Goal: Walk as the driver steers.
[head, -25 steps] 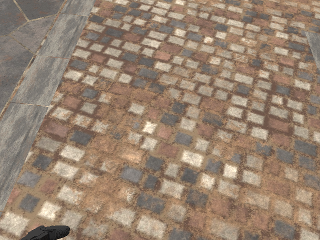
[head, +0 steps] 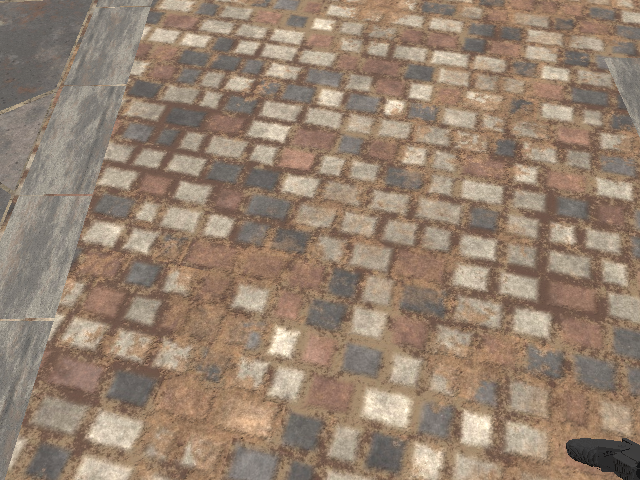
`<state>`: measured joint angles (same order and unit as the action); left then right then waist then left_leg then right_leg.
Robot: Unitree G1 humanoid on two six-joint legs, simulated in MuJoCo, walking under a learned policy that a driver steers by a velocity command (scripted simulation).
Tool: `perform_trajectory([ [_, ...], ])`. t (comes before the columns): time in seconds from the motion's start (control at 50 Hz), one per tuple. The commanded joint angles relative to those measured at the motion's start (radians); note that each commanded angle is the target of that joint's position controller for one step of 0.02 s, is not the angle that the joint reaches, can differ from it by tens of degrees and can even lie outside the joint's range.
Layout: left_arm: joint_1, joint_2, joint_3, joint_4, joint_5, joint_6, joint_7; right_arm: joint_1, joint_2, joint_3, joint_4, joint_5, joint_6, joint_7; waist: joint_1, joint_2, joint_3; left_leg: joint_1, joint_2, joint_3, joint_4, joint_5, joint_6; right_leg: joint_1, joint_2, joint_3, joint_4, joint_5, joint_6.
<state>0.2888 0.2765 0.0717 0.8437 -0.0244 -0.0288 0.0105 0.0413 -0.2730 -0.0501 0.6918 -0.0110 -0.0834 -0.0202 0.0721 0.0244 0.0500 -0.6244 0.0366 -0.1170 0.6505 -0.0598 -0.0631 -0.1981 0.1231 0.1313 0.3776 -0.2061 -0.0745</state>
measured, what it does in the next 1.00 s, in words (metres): walks ahead: left foot, then right foot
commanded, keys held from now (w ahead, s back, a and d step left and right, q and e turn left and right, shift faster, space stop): e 0.36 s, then q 0.38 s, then w+q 0.26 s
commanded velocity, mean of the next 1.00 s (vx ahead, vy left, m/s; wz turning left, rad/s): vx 0.10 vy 0.00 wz -0.07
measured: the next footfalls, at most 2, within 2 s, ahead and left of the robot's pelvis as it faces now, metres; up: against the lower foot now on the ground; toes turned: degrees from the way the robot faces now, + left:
left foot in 0.10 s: +0.22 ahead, +0.13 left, +0.00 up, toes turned -9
right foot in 0.50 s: +0.11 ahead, -0.12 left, +0.00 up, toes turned -15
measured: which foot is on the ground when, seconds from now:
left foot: up 0.00-0.08, down 0.10-0.50, up 0.52-0.92, down 0.94-1.00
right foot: down 0.00-0.10, up 0.12-0.48, down 0.50-0.94, up 0.96-1.00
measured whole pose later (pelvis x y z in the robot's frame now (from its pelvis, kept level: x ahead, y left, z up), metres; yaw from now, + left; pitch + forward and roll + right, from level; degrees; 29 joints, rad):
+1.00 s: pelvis +0.13 +0.03 -0.01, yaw -1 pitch +2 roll -1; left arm 0.20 0.31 0.09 0.78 -0.02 -0.02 0.00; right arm 0.26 -0.29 -0.07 0.73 0.02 -0.01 0.02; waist 0.00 -0.04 -0.01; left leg -0.27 -0.01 0.05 0.59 -0.36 0.07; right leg -0.35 -0.08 -0.07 0.89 -0.48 0.01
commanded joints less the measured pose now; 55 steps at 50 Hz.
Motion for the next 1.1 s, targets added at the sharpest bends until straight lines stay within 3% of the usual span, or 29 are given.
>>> perform_trajectory([
  [0.02,-0.010,0.158,0.040,-0.072,-0.003,0.016,0.019,-0.002,-0.088,-0.025,-0.068,0.008,-0.003,0.005,-0.037,-0.119,-0.129,0.216,-0.081,0.038,-0.109,0.049,-0.008,-0.034,-0.198,0.185,0.014,0.378,-0.100],
  [0.08,-0.073,0.132,0.034,-0.114,0.001,0.026,0.026,0.083,-0.125,-0.043,-0.053,-0.002,-0.021,0.008,-0.100,-0.135,-0.140,0.331,-0.052,0.028,-0.266,0.115,0.038,-0.007,-0.167,0.255,0.166,0.267,-0.048],
  [0.1,-0.064,0.081,0.018,-0.136,0.014,0.021,0.024,0.140,-0.175,-0.053,-0.053,-0.020,-0.026,-0.001,-0.107,-0.060,-0.219,0.507,0.094,-0.068,-0.251,0.321,0.100,-0.083,-0.112,0.204,0.339,0.120,-0.004],
  [0.12,0.093,0.024,0.004,-0.128,0.032,0.014,0.020,0.151,-0.208,-0.052,-0.075,-0.040,-0.012,-0.011,-0.038,0.171,-0.307,0.750,0.332,-0.292,-0.176,0.737,0.237,-0.287,0.014,0.087,0.582,-0.466,0.056],
  [0.14,0.179,0.099,0.009,-0.133,0.010,0.014,0.012,0.191,-0.196,-0.057,-0.058,-0.022,0.010,-0.003,-0.026,0.296,-0.401,0.793,0.467,-0.528,-0.223,0.561,0.360,-0.397,-0.026,0.029,0.761,-0.549,0.085],
  [0.16,0.129,0.177,0.033,-0.115,-0.001,0.029,0.016,0.149,-0.135,-0.044,-0.083,-0.009,0.021,-0.004,-0.051,0.158,-0.321,0.724,0.392,-0.459,-0.249,0.364,0.340,-0.441,-0.076,0.024,0.859,-0.462,0.121],
  [0.2,0.015,0.189,0.047,-0.131,-0.002,0.070,0.027,0.084,-0.097,-0.027,-0.092,-0.012,0.042,-0.007,-0.063,0.065,-0.197,0.553,0.279,-0.243,-0.283,0.161,0.277,-0.456,-0.119,-0.017,0.905,-0.335,0.158],
  [0.24,0.003,0.144,0.040,-0.153,-0.001,0.088,0.027,0.044,-0.123,-0.033,-0.086,-0.022,0.054,-0.011,-0.045,0.103,-0.128,0.393,0.211,-0.109,-0.345,0.086,0.268,-0.386,-0.138,-0.062,0.859,-0.254,0.166],
  [0.28,-0.005,0.106,0.031,-0.172,0.000,0.088,0.026,0.049,-0.123,-0.038,-0.080,-0.024,0.057,-0.015,-0.050,0.129,-0.134,0.387,0.199,-0.041,-0.366,0.094,0.283,-0.356,-0.142,-0.095,0.773,-0.224,0.167],
  [0.36,-0.066,0.091,0.019,-0.214,0.011,0.083,0.010,0.051,-0.150,-0.053,-0.072,-0.011,0.065,-0.021,-0.072,0.122,-0.182,0.422,0.249,0.014,-0.366,0.121,0.308,-0.282,-0.182,-0.113,0.583,-0.171,0.149],
  [0.42,-0.070,0.087,0.012,-0.217,0.021,0.079,-0.003,0.077,-0.161,-0.051,-0.048,0.004,0.073,-0.007,-0.080,0.129,-0.189,0.400,0.243,0.014,-0.348,0.098,0.312,-0.162,-0.149,-0.136,0.423,-0.181,0.117],
  [0.48,0.018,0.066,0.006,-0.165,0.035,0.073,-0.013,0.077,-0.101,-0.022,-0.015,0.032,0.074,0.014,-0.022,0.103,-0.169,0.291,0.182,0.045,-0.270,-0.048,0.226,0.093,-0.117,-0.158,0.047,0.024,0.054],
  [0.5,0.035,0.099,0.007,-0.163,0.047,0.072,-0.008,0.131,-0.041,0.001,0.005,0.017,0.065,0.028,-0.040,0.019,-0.179,0.198,0.120,0.089,-0.196,-0.182,0.127,0.221,-0.222,-0.024,-0.024,0.110,0.020],
  [0.52,0.001,0.170,0.010,-0.191,0.055,0.076,0.008,0.186,0.001,0.015,0.001,-0.030,0.058,0.048,-0.106,-0.233,-0.191,0.104,0.027,0.175,0.006,-0.499,0.028,0.251,-0.453,0.186,-0.003,0.365,-0.056],
  [0.54,-0.048,0.166,0.010,-0.193,0.080,0.065,0.000,0.136,-0.072,-0.009,-0.013,-0.001,0.064,0.032,-0.060,-0.280,-0.153,0.159,0.021,0.104,0.088,-0.553,0.009,-0.019,-0.511,0.202,-0.075,0.189,-0.186],
  [0.56,-0.123,0.155,0.010,-0.206,0.086,0.046,-0.004,0.098,-0.140,-0.028,-0.010,0.022,0.075,0.019,-0.064,-0.226,-0.075,0.185,0.022,0.089,0.175,-0.482,0.006,-0.085,-0.436,0.138,-0.107,0.069,-0.171],
  [0.6,-0.157,0.155,0.016,-0.194,0.060,0.023,0.005,0.138,-0.166,-0.054,0.029,0.024,0.101,-0.005,-0.065,-0.223,-0.039,0.099,-0.007,0.079,0.339,-0.431,-0.004,-0.056,-0.390,0.058,-0.097,0.120,-0.132],
  [0.7,-0.149,0.099,0.008,-0.172,0.037,0.029,0.039,0.167,-0.108,-0.056,0.016,0.034,0.116,-0.022,-0.065,-0.154,-0.076,-0.012,-0.009,0.060,0.436,-0.371,-0.041,0.113,-0.417,-0.028,-0.045,0.363,-0.146],
  [0.74,-0.149,0.108,0.015,-0.166,0.037,0.040,0.048,0.135,-0.077,-0.042,-0.008,0.031,0.120,-0.013,-0.047,-0.155,-0.094,0.023,0.012,0.093,0.324,-0.358,-0.048,0.140,-0.421,-0.055,-0.034,0.355,-0.145],
  [0.82,-0.113,0.167,0.042,-0.149,0.023,0.038,0.035,0.100,-0.084,-0.032,-0.052,0.032,0.118,0.020,-0.014,-0.179,-0.094,0.133,0.021,0.169,0.148,-0.374,0.013,0.091,-0.453,-0.030,-0.132,-0.117,-0.148],
  [0.9,-0.160,0.181,0.051,-0.135,-0.012,0.017,0.006,0.209,-0.096,-0.041,-0.013,0.033,0.100,0.044,-0.094,-0.148,-0.052,0.347,-0.012,0.233,-0.106,-0.272,0.116,-0.018,-0.438,-0.091,-0.106,-0.253,-0.100],
  [0.92,-0.164,0.155,0.046,-0.129,-0.012,0.013,0.001,0.289,-0.103,-0.050,0.027,0.033,0.096,0.042,-0.126,-0.118,-0.067,0.472,-0.049,0.253,-0.159,-0.252,0.137,-0.082,-0.403,-0.143,-0.024,-0.261,-0.070],
  [0.94,-0.174,0.098,0.031,-0.131,0.002,0.007,-0.005,0.392,-0.140,-0.069,0.065,0.041,0.092,0.035,-0.160,-0.022,-0.091,0.629,-0.017,0.163,-0.197,-0.276,0.178,-0.200,-0.348,-0.228,0.173,-0.260,-0.014],
  [0.96,-0.240,0.023,0.007,-0.190,0.036,-0.008,-0.013,0.483,-0.273,-0.103,0.064,0.039,0.085,0.019,-0.182,0.277,-0.097,0.782,0.242,-0.290,-0.314,-0.332,0.313,-0.513,-0.200,-0.342,0.604,-0.359,0.091],
  [0.98,-0.318,0.064,0.015,-0.234,0.019,-0.035,-0.016,0.460,-0.278,-0.091,0.020,0.019,0.052,0.036,-0.198,0.238,-0.077,0.765,0.346,-0.621,-0.456,-0.496,0.450,-0.717,-0.107,-0.134,0.770,-0.427,0.092],
  [1.0,-0.318,0.118,0.027,-0.233,-0.010,-0.055,-0.029,0.402,-0.215,-0.073,0.005,0.015,0.030,0.039,-0.172,0.162,-0.019,0.753,0.342,-0.554,-0.476,-0.492,0.432,-0.775,-0.165,-0.075,0.812,-0.343,0.071],
  [1.02,-0.283,0.143,0.034,-0.213,-0.008,-0.069,-0.036,0.358,-0.170,-0.058,-0.005,0.022,0.018,0.036,-0.136,0.122,0.010,0.728,0.298,-0.448,-0.462,-0.422,0.387,-0.767,-0.194,-0.072,0.785,-0.228,0.056],
  [1.06,-0.254,0.150,0.041,-0.183,0.032,-0.081,-0.033,0.308,-0.149,-0.046,-0.023,0.030,0.020,0.025,-0.102,0.066,0.013,0.671,0.222,-0.297,-0.460,-0.218,0.325,-0.687,-0.217,-0.077,0.669,-0.082,0.066],
  [1.1,-0.255,0.122,0.035,-0.176,0.033,-0.081,-0.035,0.320,-0.156,-0.046,-0.031,0.022,0.021,0.012,-0.095,0.063,-0.008,0.643,0.178,-0.213,-0.471,-0.051,0.308,-0.619,-0.192,-0.099,0.586,0.031,0.093],
])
